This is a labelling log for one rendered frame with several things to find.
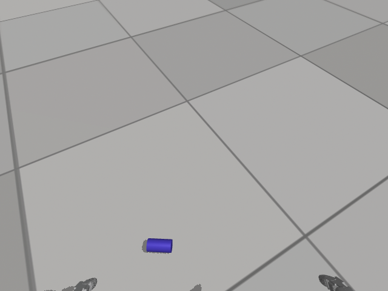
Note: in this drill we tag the right robot hand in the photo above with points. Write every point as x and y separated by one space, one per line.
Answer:
333 283

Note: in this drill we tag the left robot hand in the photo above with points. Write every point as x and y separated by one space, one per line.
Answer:
87 285

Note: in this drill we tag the can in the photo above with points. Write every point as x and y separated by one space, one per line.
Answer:
159 245

